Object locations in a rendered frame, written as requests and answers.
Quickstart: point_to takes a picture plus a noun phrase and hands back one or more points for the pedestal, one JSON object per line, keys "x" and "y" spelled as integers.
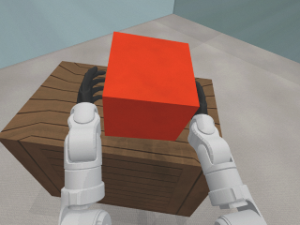
{"x": 146, "y": 174}

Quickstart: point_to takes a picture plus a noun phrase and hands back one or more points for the left robot upper arm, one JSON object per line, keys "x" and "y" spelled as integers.
{"x": 87, "y": 217}

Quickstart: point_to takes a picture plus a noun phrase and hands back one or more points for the carton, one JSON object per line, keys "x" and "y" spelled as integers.
{"x": 150, "y": 90}

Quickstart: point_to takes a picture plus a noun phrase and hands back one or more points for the right robot upper arm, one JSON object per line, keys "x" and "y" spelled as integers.
{"x": 245, "y": 217}

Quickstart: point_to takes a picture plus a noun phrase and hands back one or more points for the right robot forearm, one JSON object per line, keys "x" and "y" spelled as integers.
{"x": 226, "y": 187}

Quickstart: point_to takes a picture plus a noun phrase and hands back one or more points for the left robot forearm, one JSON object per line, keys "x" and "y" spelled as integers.
{"x": 82, "y": 160}

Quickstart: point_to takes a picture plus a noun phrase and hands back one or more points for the robot left hand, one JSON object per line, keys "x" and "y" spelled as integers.
{"x": 86, "y": 90}

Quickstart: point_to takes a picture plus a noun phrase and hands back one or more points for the robot right hand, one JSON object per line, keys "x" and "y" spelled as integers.
{"x": 202, "y": 100}

